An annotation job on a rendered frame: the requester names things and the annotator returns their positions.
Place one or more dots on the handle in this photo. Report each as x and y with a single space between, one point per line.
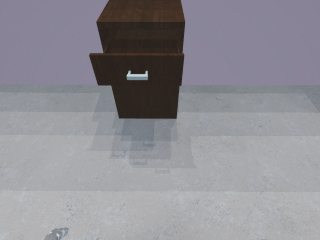
137 76

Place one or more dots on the drawer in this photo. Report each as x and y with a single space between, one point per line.
161 58

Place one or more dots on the cabinet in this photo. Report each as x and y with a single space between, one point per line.
143 19

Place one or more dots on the left robot hand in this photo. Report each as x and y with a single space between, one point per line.
56 234

